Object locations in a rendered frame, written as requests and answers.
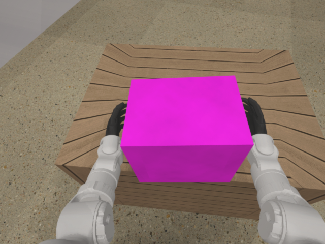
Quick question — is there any right robot hand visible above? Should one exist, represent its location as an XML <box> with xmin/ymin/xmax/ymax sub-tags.
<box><xmin>241</xmin><ymin>97</ymin><xmax>267</xmax><ymax>136</ymax></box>

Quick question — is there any robot right forearm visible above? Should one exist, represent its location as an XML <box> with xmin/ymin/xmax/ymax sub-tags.
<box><xmin>247</xmin><ymin>134</ymin><xmax>325</xmax><ymax>224</ymax></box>

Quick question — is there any left robot hand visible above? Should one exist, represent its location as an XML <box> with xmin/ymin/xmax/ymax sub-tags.
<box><xmin>105</xmin><ymin>102</ymin><xmax>127</xmax><ymax>136</ymax></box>

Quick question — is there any robot left forearm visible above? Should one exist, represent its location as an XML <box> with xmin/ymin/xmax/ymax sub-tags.
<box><xmin>56</xmin><ymin>135</ymin><xmax>123</xmax><ymax>238</ymax></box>

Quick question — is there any pedestal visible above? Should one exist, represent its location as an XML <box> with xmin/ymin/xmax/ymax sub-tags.
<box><xmin>55</xmin><ymin>43</ymin><xmax>325</xmax><ymax>220</ymax></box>

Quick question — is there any left robot upper arm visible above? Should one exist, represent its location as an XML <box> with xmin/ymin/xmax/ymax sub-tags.
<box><xmin>39</xmin><ymin>200</ymin><xmax>115</xmax><ymax>244</ymax></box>

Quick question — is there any right robot upper arm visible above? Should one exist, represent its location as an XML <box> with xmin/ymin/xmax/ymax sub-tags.
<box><xmin>257</xmin><ymin>199</ymin><xmax>325</xmax><ymax>244</ymax></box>

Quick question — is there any carton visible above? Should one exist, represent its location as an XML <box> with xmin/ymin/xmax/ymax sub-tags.
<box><xmin>120</xmin><ymin>76</ymin><xmax>254</xmax><ymax>182</ymax></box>

